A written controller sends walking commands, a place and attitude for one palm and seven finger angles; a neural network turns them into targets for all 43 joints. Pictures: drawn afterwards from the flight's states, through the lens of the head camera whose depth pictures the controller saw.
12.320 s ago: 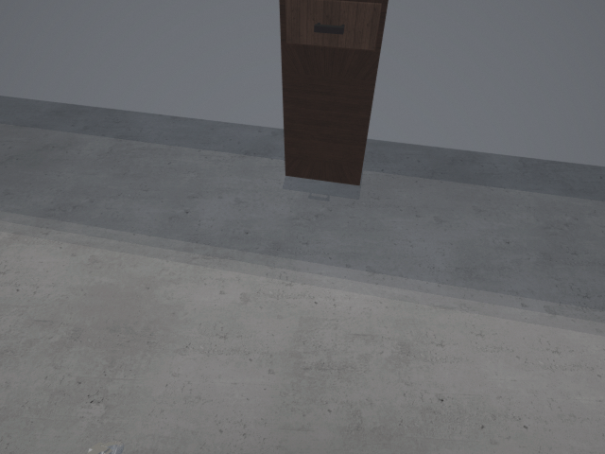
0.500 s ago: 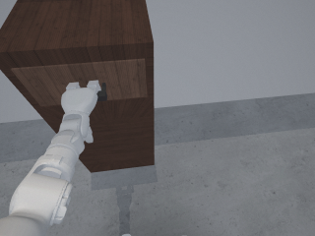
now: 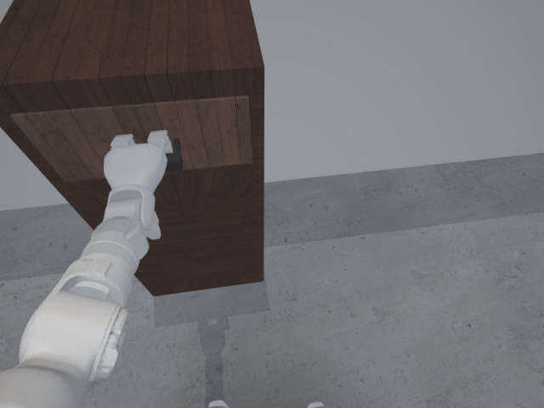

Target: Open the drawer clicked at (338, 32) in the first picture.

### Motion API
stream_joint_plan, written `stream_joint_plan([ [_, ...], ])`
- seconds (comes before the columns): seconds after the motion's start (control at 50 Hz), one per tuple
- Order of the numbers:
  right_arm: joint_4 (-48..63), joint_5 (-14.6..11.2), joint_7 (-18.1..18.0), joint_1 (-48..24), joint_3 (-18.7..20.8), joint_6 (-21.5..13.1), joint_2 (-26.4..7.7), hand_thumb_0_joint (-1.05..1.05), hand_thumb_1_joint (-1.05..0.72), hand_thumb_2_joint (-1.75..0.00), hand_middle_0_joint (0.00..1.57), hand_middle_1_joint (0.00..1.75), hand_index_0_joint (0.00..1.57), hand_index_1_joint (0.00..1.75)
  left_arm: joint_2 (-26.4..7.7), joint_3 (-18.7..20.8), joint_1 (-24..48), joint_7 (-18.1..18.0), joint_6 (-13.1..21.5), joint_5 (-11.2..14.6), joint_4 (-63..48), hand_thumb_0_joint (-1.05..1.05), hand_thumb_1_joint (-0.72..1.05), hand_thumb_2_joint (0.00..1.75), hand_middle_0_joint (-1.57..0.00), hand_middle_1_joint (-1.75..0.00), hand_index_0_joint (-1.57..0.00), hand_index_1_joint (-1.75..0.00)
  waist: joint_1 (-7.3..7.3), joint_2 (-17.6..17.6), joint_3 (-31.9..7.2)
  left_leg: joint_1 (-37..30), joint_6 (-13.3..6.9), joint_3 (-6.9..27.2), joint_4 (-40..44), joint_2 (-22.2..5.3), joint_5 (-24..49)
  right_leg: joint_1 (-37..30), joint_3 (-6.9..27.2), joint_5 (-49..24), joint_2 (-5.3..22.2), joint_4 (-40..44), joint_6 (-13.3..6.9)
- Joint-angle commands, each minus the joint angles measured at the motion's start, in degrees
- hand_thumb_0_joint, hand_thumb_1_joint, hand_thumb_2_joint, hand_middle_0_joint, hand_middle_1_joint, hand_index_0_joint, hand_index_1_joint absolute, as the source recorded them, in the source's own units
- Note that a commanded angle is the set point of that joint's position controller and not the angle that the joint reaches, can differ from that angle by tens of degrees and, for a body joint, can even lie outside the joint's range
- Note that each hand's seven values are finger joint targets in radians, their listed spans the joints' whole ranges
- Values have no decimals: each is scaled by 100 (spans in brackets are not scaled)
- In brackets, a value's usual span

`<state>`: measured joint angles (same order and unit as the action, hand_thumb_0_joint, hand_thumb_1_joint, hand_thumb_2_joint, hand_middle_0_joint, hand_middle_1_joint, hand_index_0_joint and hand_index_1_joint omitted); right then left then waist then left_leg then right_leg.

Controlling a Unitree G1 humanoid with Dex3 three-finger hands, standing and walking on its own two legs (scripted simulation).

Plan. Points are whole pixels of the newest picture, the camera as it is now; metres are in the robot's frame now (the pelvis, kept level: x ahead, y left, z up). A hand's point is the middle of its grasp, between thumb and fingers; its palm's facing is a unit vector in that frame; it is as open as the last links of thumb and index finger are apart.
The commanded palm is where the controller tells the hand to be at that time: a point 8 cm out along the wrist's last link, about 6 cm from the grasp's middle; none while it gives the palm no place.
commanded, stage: close the thumb around the handle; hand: left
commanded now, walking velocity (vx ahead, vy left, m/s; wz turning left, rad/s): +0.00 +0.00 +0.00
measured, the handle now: (148, 155) +0.52 +0.18 +0.03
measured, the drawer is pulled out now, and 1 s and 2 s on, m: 0.00 0.00 0.07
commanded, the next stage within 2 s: pull the drawer open in 0.72 s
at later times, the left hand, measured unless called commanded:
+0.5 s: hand (149, 187) +0.47 +0.18 +0.01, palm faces -0.04 -0.05 -1.00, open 7.8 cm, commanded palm +0.44 +0.19 +0.07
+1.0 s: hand (149, 190) +0.46 +0.18 +0.01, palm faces -0.03 -0.06 -1.00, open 5.6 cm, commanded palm +0.42 +0.19 +0.07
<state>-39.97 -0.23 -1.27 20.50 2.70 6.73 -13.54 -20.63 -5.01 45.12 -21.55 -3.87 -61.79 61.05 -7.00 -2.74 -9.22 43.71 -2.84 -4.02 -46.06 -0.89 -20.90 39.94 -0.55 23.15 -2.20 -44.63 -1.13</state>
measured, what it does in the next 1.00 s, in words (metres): stands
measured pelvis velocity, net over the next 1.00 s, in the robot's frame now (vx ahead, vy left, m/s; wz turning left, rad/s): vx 0.02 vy -0.01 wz -0.01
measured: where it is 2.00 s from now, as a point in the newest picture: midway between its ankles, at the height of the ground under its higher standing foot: outside the picture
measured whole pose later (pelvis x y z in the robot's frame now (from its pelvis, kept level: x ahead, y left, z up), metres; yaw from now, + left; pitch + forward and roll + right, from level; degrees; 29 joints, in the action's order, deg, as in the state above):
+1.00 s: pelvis +0.02 -0.01 +0.00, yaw +0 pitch +18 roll -1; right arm -39.5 -0.1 -0.5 19.1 4.0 8.2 -13.9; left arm -20.2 -4.1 37.3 -21.3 -3.4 -60.9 53.6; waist -5.5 -3.0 -9.8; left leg 40.3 -2.0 -4.2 -44.0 -1.2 -21.5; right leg 36.9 -0.1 23.8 -2.7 -43.0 -1.9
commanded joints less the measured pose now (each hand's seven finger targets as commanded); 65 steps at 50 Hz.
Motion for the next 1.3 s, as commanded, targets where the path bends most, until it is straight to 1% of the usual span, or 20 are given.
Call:
stream_joint_plan([
  [0.0,374,23,-61,556,366,-104,-891,0,-90,-90,20,30,20,30,-1293,371,2296,-304,-22,-22,-1083,0,-50,30,-30,-120,-30,-120,74,-48,-2220,-1946,7,350,278,112,2221,-512,-49,-1973,-168,486,-98],
  [0.16,304,37,-1,510,399,-65,-890,0,-90,-90,20,30,20,30,-999,178,2466,-365,-178,13,-1172,0,-5,49,-33,-125,-33,-125,-11,-73,-2254,-2116,21,372,246,98,2461,-459,-77,-2111,-181,484,-103],
  [0.2,320,38,-13,521,395,-48,-902,0,-90,-90,20,30,20,30,-1207,344,2315,-349,-202,13,-1156,0,6,54,-34,-126,-34,-126,64,-47,-2387,-2134,14,352,245,112,2524,-618,-54,-2248,-173,480,-91],
  [0.24,325,29,-30,497,385,-31,-887,0,-90,-90,20,30,20,30,-1104,246,2243,-304,-231,11,-1095,0,17,59,-35,-127,-35,-127,33,18,-2241,-2027,3,313,242,130,2480,-652,-46,-2317,-169,510,-84],
  [0.26,314,25,-41,490,372,-18,-899,0,-90,-90,20,30,20,30,-1242,350,2294,-289,-222,13,-1061,0,23,61,-35,-128,-35,-128,22,147,-2216,-1946,-1,327,260,128,2458,-738,-36,-2334,-155,518,-79],
  [0.28,340,12,-54,487,363,-19,-890,0,-90,-90,20,30,20,30,-1124,218,2276,-270,-230,6,-1020,0,28,64,-36,-128,-36,-128,-2,138,-2097,-1882,-6,315,280,141,2364,-694,-33,-2294,-156,529,-71],
  [0.38,371,37,-44,473,396,-20,-867,0,-90,-90,20,30,20,30,-1070,230,2228,-237,-84,2,-1368,0,56,76,-38,-131,-38,-131,52,-82,-2385,-2164,10,336,214,116,2723,-705,-25,-2528,-148,464,-81],
  [0.42,370,33,-36,445,396,-7,-851,0,-90,-90,20,30,20,30,-1020,252,1928,-238,-97,0,-1194,0,68,80,-38,-133,-38,-133,85,52,-2172,-2032,3,292,215,134,2663,-740,-33,-2544,-154,493,-84],
  [0.5,382,32,-39,420,398,-9,-851,0,-90,-90,20,30,20,30,-1027,233,2057,-259,-56,9,-1366,0,90,90,-40,-135,-40,-135,70,87,-2247,-2011,-12,294,223,156,2584,-816,0,-2579,-140,496,-75],
  [0.62,362,9,-62,398,376,10,-859,0,-90,-90,20,30,20,30,-1223,327,2068,-250,-105,6,-1248,0,90,90,-40,-135,-40,-135,56,183,-2136,-1815,-28,241,243,194,2392,-953,44,-2639,-109,545,-55],
  [0.68,399,24,-72,397,373,17,-846,0,-90,-90,20,30,20,30,-1378,465,2022,-230,-60,76,-1392,0,90,90,-40,-135,-40,-135,137,43,-2442,-1878,-28,210,242,223,2540,-1239,83,-2916,-91,516,-51],
  [0.7,411,14,-86,363,369,27,-843,0,-90,-90,20,30,20,30,-1446,526,1900,-225,-63,68,-1329,0,90,90,-40,-135,-40,-135,153,124,-2316,-1806,-27,204,254,218,2492,-1241,79,-2912,-90,529,-47],
  [0.78,408,6,-83,351,371,6,-839,0,-90,-90,20,30,20,30,-1231,352,1955,-223,17,78,-1434,0,90,90,-40,-135,-40,-135,107,60,-2208,-1854,-23,212,287,205,2488,-1125,58,-2837,-98,552,-51],
  [0.8,400,8,-85,353,384,6,-844,0,-90,-90,20,30,20,30,-1357,486,1817,-236,16,41,-1377,0,90,90,-40,-135,-40,-135,163,106,-2248,-1858,-22,217,263,202,2530,-1129,63,-2841,-104,530,-58],
  [0.9,512,36,-7,265,429,21,-804,0,-90,-90,20,30,20,30,-956,345,1168,-226,94,93,-1777,0,90,90,-40,-135,-40,-135,352,-63,-2547,-2195,6,208,273,173,3010,-1267,31,-3110,-118,483,-83],
  [1.02,605,11,34,66,430,65,-840,0,-90,-90,20,30,20,30,-1024,457,351,-216,28,147,-2239,0,90,90,-40,-135,-40,-135,465,274,-2303,-2052,-7,150,393,174,3043,-1626,57,-3496,-89,560,-58],
  [1.12,729,-2,98,-151,442,70,-816,0,-90,-90,20,30,20,30,-774,357,-497,-254,-173,212,-2970,0,90,90,-40,-135,-40,-135,587,107,-2333,-2462,11,184,421,122,3717,-1670,13,-3709,-101,577,-73],
  [1.16,438,-3,16,-12,399,82,-873,0,-90,-90,20,30,20,30,-1110,341,1288,-312,-218,115,-2616,0,90,90,-40,-135,-40,-135,114,284,-1764,-2144,4,217,403,131,3032,-1285,9,-3305,-78,615,-45],
  [1.2,412,25,-37,18,415,75,-844,0,-90,-90,20,30,20,30,-1427,626,1168,-378,-244,-46,-2314,0,90,90,-40,-135,-40,-135,321,85,-2110,-2245,8,196,396,179,3086,-1354,20,-3225,-90,543,-85],
  [1.28,386,36,-41,31,424,81,-792,0,-90,-90,20,30,20,30,-1043,364,1511,-371,-234,12,-2191,0,90,90,-40,-135,-40,-135,241,-48,-2322,-2508,35,258,306,167,3310,-1169,-13,-3171,-90,507,-89],
])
